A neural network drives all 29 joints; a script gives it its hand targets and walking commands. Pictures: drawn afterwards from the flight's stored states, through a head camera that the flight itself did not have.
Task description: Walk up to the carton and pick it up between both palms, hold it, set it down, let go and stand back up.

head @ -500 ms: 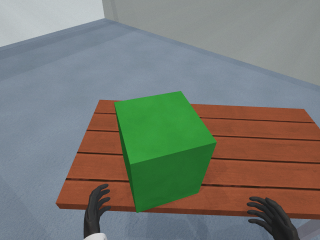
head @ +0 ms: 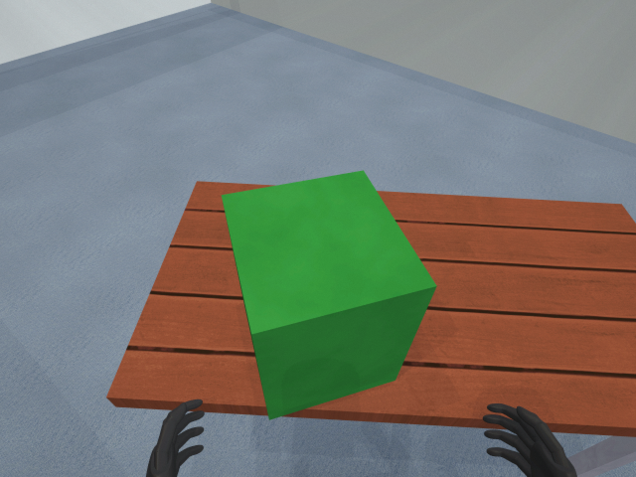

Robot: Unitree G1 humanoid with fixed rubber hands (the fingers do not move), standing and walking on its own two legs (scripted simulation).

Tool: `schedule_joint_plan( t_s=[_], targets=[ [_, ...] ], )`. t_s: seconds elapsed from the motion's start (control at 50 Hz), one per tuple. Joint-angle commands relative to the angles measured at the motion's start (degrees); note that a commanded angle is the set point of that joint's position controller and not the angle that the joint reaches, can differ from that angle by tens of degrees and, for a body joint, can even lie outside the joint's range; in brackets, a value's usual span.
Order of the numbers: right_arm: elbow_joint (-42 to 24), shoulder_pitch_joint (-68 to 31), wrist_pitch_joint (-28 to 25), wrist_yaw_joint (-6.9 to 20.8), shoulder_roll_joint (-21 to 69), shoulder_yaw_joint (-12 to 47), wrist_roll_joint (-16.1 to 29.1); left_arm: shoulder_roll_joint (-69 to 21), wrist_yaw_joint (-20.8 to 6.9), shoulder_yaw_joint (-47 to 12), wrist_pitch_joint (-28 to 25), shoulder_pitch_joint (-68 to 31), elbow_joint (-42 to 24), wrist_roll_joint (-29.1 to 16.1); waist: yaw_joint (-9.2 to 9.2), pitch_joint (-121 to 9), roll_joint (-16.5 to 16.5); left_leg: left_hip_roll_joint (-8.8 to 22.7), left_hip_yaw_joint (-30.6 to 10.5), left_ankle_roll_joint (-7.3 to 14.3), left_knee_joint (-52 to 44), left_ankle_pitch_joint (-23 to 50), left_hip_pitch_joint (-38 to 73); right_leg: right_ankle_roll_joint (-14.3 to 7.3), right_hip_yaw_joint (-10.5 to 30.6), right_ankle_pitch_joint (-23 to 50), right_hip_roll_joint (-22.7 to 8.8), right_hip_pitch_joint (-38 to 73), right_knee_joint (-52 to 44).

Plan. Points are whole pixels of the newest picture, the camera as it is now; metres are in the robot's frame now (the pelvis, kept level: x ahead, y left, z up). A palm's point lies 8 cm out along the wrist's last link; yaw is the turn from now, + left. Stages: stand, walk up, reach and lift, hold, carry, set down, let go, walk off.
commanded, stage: set down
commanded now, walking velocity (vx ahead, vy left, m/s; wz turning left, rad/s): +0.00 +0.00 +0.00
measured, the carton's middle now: (316, 296) +0.38 +0.04 +0.02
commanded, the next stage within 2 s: let go in 1.44 s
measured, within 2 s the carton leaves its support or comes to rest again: neither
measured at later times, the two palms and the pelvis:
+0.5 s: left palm out of the picture +0.15 +0.22 -0.05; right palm out of the picture +0.14 -0.22 -0.05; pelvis -0.01 +0.02 +0.00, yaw -1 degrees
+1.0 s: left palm out of the picture +0.16 +0.25 -0.07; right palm out of the picture +0.15 -0.20 -0.07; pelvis +0.01 +0.04 +0.00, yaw -2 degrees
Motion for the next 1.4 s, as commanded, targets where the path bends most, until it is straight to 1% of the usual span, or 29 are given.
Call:
schedule_joint_plan(
  t_s=[0.0, 0.1, 0.16, 0.22, 0.28, 0.3, 0.46, 0.5, 0.54, 0.56, 0.58, 0.6, 0.64, 0.76, 0.8, 0.88, 0.9, 0.96, 1.08, 1.16, 1.2, 1.28, 1.3, 1.32, 1.38],
  targets=[
    [-7.02, -1.42, -1.99, -1.39, -7.8, -4.78, -1.33, 3.17, -0.93, 1.14, -2.26, -3.78, -8.42, -0.09, -0.39, -6.04, -1.63, -3.47, 4.42, 1.97, -2.22, 11.65, -5.13, 4.17, 6.25, 18.13, -7.53, 10.16, -2.74],
    [-8.03, -2.34, -0.29, -2.33, -5.93, -5.09, -3.08, 4.66, -1.63, 1.61, -0.68, -6.1, -6.25, -0.85, 0.09, -3.66, -2.07, -3.3, 4.71, 2.49, -3.16, 9.49, -4.12, 4.4, 6.06, 11.31, -7.72, 7.93, -4.32],
    [-7.65, -2.89, 0.94, -2.64, -5.06, -5.54, -4.33, 5.41, -1.99, 1.52, 0.42, -7.29, -4.5, -1.06, 0.32, -2.25, -1.59, -3.08, 4.96, 2.68, -3.52, 8.63, -3.58, 4.15, 5.44, 7.68, -7.61, 6.24, -4.92],
    [-7.41, -3.31, 1.93, -2.73, -4.52, -6.14, -5.15, 6.16, -2.19, 1.13, 1.25, -8.28, -3.57, -1.34, 0.44, -1.9, -0.78, -2.83, 5.14, 2.7, -3.76, 8.35, -2.82, 3.76, 4.86, 5.24, -7.39, 4.97, -5.24],
    [-5.85, -3.4, 2.75, -2.86, -3.91, -6.57, -6.31, 6.79, -2.52, 0.89, 2.04, -8.98, -2.13, -1.35, 0.47, -1.41, -0.19, -2.69, 5.4, 2.55, -3.83, 8.52, -1.93, 3.4, 3.95, 4.43, -6.85, 3.91, -5.36],
    [-6.19, -3.64, 2.73, -2.67, -4.23, -6.87, -6.19, 6.83, -2.3, 0.71, 1.95, -9.13, -3.06, -1.53, 0.82, -2.21, 0.51, -2.53, 5.37, 2.41, -3.79, 9.29, -1.62, 3.23, 3.41, 4.82, -6.53, 3.71, -4.98],
    [-3.14, -4.28, 2.1, -2.25, -4.05, -7.0, -6.78, 8.03, -2.83, 0.38, 1.41, -9.26, -0.71, -1.58, 1.04, -5.45, 1.94, -2.3, 5.24, 1.73, -2.05, 13.45, -0.21, 2.59, 2.65, 8.83, -5.54, 3.77, -3.58],
    [-2.32, -4.21, 1.5, -2.21, -4.21, -6.94, -6.82, 8.2, -3.06, 0.43, 1.02, -8.87, -0.47, -1.62, 0.9, -6.56, 2.02, -2.29, 5.13, 1.49, -1.45, 15.39, 0.38, 2.5, 2.37, 11.16, -5.28, 4.11, -3.21],
    [-0.33, -3.97, 1.16, -2.42, -4.05, -6.66, -7.41, 8.53, -3.65, 0.65, 0.92, -8.47, 1.52, -1.36, 0.55, -6.9, 1.8, -2.43, 5.19, 1.34, -0.88, 16.87, 0.94, 2.59, 2.24, 13.57, -5.19, 4.48, -3.01],
    [-0.5, -4.22, 0.67, -2.28, -4.53, -6.73, -7.3, 8.43, -3.62, 0.66, 0.61, -8.16, 0.79, -1.33, 0.7, -7.8, 2.33, -2.3, 5.06, 1.15, -0.64, 18.36, 1.65, 2.53, 1.8, 15.2, -4.88, 4.61, -2.65],
    [0.68, -4.0, 0.52, -2.5, -4.3, -6.5, -7.57, 8.67, -4.04, 0.81, 0.61, -7.86, 2.12, -1.24, 0.5, -7.62, 2.17, -2.41, 5.07, 1.1, -0.36, 18.91, 1.97, 2.58, 1.86, 16.24, -4.91, 4.76, -2.67],
    [0.64, -4.29, 0.09, -2.43, -4.67, -6.47, -7.49, 8.68, -4.07, 0.88, 0.33, -7.79, 1.62, -1.29, 0.59, -8.29, 2.33, -2.35, 5.01, 0.99, -0.11, 20.16, 2.44, 2.57, 1.57, 17.75, -4.72, 5.0, -2.39],
    [2.79, -4.11, -0.11, -2.81, -4.38, -6.2, -8.08, 9.3, -4.77, 1.11, 0.38, -7.9, 3.99, -1.15, 0.07, -7.62, 2.1, -2.53, 5.1, 0.94, 0.27, 20.86, 2.54, 2.68, 1.64, 19.2, -4.83, 5.44, -2.41],
    [4.88, -5.26, -1.25, -3.17, -4.9, -6.29, -9.06, 9.71, -5.61, 1.19, 0.12, -8.35, 5.38, -1.39, -0.25, -7.41, 2.42, -2.23, 5.06, 0.61, 1.0, 24.06, 4.21, 2.59, 0.94, 22.12, -4.33, 5.94, -2.04],
    [5.87, -5.45, -1.19, -3.54, -4.47, -6.1, -9.69, 10.08, -6.12, 1.32, 0.43, -8.59, 6.96, -1.34, -0.33, -6.67, 2.0, -2.35, 5.32, 0.68, 0.98, 23.8, 4.38, 2.64, 1.07, 21.84, -4.42, 6.01, -2.33],
    [6.24, -6.18, -1.05, -4.06, -4.11, -6.5, -10.63, 10.35, -6.5, 1.05, 0.93, -9.51, 6.95, -1.45, -0.44, -5.99, 2.48, -2.15, 5.45, 0.61, 0.91, 24.0, 5.35, 2.51, 0.66, 20.77, -4.18, 5.6, -2.49],
    [7.03, -6.16, -0.78, -4.3, -3.63, -6.4, -11.16, 10.56, -6.8, 1.06, 1.29, -9.78, 7.98, -1.32, -0.58, -5.4, 2.27, -2.22, 5.64, 0.65, 0.91, 23.51, 5.24, 2.55, 0.83, 20.02, -4.27, 5.42, -2.77],
    [6.53, -6.79, -0.6, -4.63, -3.3, -6.57, -11.8, 10.71, -6.96, 1.08, 1.68, -10.36, 7.89, -1.35, -0.36, -5.1, 2.56, -2.05, 5.75, 0.68, 0.92, 23.52, 5.63, 2.47, 0.62, 19.37, -4.16, 5.28, -2.73],
    [7.37, -8.42, 0.81, -5.74, -1.33, -6.8, -13.97, 11.76, -7.98, 1.4, 3.11, -12.79, 11.6, -1.16, -0.46, -2.5, 2.82, -1.87, 6.19, 0.95, 0.35, 19.8, 4.26, 2.54, 0.58, 14.84, -4.23, 4.5, -2.88],
    [7.23, -9.68, 1.27, -6.09, -0.99, -7.56, -14.76, 12.12, -8.09, 1.36, 3.49, -14.43, 11.91, -1.49, -0.37, -2.85, 3.79, -1.44, 6.18, 0.8, 0.21, 18.56, 3.36, 2.52, 0.25, 12.78, -4.02, 4.47, -2.26],
    [8.64, -9.91, 1.75, -6.44, -0.34, -7.44, -15.44, 12.5, -8.51, 1.52, 3.91, -15.25, 14.22, -1.46, -0.52, -2.45, 3.84, -1.42, 6.27, 0.81, 0.29, 17.72, 2.78, 2.7, 0.46, 11.72, -4.22, 4.54, -2.1],
    [8.64, -11.05, 1.61, -6.6, -0.32, -8.09, -15.83, 12.8, -8.53, 1.41, 3.9, -16.44, 14.13, -1.9, -0.47, -4.09, 4.55, -1.02, 5.97, 0.55, 0.77, 18.41, 2.4, 2.78, 0.07, 11.11, -3.99, 4.61, -1.13],
    [9.73, -10.96, 1.87, -6.86, 0.15, -7.76, -16.21, 12.97, -8.91, 1.44, 4.14, -16.59, 16.09, -1.85, -0.76, -3.53, 4.13, -1.09, 6.03, 0.6, 0.87, 18.03, 2.18, 2.94, 0.32, 10.65, -4.21, 4.51, -1.25],
    [9.48, -11.29, 1.73, -6.91, 0.17, -7.9, -16.29, 13.1, -8.87, 1.58, 4.09, -16.93, 15.69, -2.02, -0.68, -4.14, 4.18, -1.08, 5.98, 0.63, 0.99, 18.09, 2.16, 2.99, 0.14, 10.58, -4.16, 4.56, -0.99],
    [10.54, -11.7, 1.72, -7.33, 0.85, -7.87, -16.94, 13.55, -9.41, 1.62, 4.25, -17.85, 17.52, -2.18, -0.99, -4.32, 3.72, -1.0, 5.93, 0.66, 1.25, 17.8, 1.96, 3.22, 0.16, 9.86, -4.31, 4.31, -0.71]
  ],
)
